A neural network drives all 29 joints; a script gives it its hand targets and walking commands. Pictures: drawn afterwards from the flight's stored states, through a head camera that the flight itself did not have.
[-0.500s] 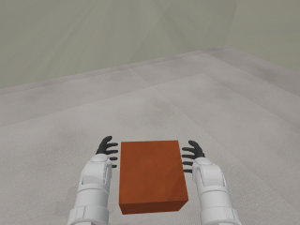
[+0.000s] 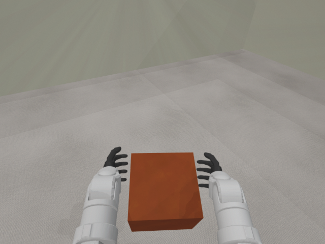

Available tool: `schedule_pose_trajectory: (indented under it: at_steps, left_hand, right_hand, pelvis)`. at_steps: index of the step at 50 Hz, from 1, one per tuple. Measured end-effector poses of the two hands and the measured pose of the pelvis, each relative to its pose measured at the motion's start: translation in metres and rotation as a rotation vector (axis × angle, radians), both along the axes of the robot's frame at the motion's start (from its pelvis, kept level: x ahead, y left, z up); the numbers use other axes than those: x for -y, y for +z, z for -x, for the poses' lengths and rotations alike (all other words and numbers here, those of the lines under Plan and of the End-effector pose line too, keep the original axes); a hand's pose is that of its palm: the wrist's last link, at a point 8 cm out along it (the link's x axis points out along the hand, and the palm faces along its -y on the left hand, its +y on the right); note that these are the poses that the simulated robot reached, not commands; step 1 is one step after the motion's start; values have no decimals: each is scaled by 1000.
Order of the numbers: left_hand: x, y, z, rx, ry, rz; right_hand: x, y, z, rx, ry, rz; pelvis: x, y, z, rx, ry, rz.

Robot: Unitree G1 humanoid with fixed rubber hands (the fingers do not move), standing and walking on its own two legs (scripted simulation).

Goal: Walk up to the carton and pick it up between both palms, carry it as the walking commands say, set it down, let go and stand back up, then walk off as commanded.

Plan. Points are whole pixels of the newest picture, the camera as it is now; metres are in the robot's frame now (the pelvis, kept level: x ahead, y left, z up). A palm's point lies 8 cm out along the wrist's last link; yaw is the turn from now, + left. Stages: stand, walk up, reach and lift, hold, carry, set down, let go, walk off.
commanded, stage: hold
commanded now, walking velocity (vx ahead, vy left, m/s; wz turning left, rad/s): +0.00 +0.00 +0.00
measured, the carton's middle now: (162, 192) +0.32 +0.00 -0.05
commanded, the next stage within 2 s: carry in 1.10 s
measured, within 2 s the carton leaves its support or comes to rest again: neither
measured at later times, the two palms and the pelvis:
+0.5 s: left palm (110, 175) +0.29 +0.14 +0.05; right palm (217, 180) +0.29 -0.13 +0.05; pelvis +0.00 -0.01 +0.00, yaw +0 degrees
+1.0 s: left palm (109, 174) +0.29 +0.14 +0.06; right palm (216, 180) +0.29 -0.13 +0.05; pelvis +0.00 +0.00 +0.00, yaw +0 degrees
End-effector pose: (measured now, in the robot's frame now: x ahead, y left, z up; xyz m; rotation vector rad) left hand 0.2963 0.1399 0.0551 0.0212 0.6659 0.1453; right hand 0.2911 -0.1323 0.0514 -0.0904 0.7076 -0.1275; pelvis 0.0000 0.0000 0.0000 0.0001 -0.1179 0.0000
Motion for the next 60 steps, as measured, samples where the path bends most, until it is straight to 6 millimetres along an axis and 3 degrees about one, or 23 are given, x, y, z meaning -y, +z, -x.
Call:
schedule_pose_trajectory:
  at_steps: [54,60]
  left_hand:
    - [-1,1,2,12,-7,4]
    - [4,-5,2,11,45,-30]
  right_hand:
    - [0,-1,3,-1,14,5]
    - [1,-7,0,-2,26,3]
  pelvis:
    - [1,0,-2,8,-3,-1]
    - [10,-5,4,-102,11,19]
